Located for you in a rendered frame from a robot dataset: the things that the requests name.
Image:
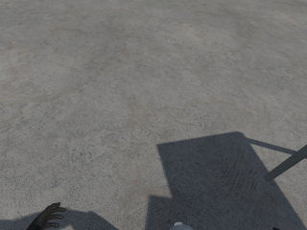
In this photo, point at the left robot hand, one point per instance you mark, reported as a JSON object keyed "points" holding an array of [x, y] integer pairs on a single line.
{"points": [[40, 222]]}

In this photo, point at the table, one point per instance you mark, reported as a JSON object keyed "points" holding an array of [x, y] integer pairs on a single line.
{"points": [[288, 163]]}

